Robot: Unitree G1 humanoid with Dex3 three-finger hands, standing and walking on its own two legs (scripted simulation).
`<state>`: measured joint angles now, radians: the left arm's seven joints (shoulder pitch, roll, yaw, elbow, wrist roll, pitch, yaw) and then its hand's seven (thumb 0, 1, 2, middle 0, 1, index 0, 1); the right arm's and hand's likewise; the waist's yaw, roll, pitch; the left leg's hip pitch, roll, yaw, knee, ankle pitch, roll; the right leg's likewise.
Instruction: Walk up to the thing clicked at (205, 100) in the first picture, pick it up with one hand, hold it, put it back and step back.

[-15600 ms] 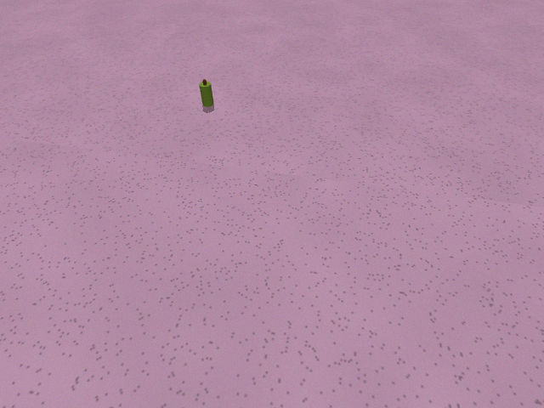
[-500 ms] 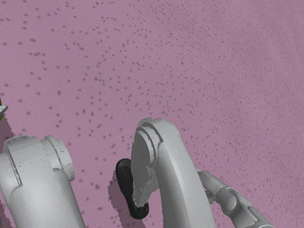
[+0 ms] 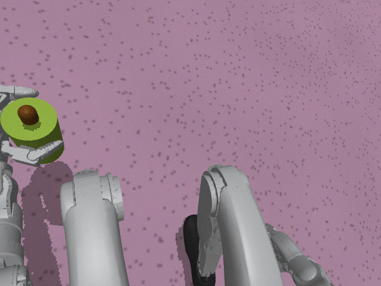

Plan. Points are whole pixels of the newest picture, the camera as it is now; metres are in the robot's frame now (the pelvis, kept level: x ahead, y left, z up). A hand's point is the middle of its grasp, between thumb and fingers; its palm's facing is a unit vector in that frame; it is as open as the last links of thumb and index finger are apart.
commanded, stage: settle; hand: left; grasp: from the side
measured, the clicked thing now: (36, 131) +0.39 +0.29 -0.12
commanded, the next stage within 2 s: lift in 1.06 s
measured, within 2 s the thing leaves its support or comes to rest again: neither
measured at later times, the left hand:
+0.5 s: hand (33, 112) +0.40 +0.27 -0.03, palm faces +0.26 -0.96 -0.07, open 11.1 cm
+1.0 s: hand (30, 105) +0.40 +0.27 +0.01, palm faces +0.24 -0.97 -0.08, open 11.1 cm
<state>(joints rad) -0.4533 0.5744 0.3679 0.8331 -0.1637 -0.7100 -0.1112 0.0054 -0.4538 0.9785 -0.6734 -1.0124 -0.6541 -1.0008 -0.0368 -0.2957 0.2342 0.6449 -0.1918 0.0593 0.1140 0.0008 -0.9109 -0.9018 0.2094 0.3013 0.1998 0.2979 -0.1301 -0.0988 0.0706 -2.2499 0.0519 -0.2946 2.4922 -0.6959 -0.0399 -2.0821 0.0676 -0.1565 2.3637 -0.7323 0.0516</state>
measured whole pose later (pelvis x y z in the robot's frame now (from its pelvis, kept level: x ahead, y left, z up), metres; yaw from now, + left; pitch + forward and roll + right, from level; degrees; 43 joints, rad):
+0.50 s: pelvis +0.01 -0.02 +0.03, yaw +4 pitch +31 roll -7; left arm -0.46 0.44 0.39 0.71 -0.18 -0.58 -0.17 0.01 -0.51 1.04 -0.69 -1.01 -0.68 -1.00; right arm 0.02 -0.28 0.09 0.67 -0.10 0.05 0.07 0.00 -0.91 -0.90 0.21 0.30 0.20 0.30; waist -0.11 -0.02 -0.04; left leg -2.22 0.07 -0.20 2.35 -0.68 -0.06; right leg -2.12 0.04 -0.09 2.31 -0.74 0.02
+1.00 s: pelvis +0.00 -0.02 +0.05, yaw +6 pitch +32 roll -5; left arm -0.50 0.41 0.38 0.74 -0.14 -0.54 -0.18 0.01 -0.56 1.10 -0.69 -1.05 -0.67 -1.04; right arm 0.05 -0.27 0.04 0.69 -0.08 0.02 0.05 0.00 -0.92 -0.91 0.21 0.30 0.20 0.30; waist -0.10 -0.01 -0.08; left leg -2.17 0.06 -0.16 2.26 -0.66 -0.05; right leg -2.07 0.03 -0.06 2.24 -0.73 0.01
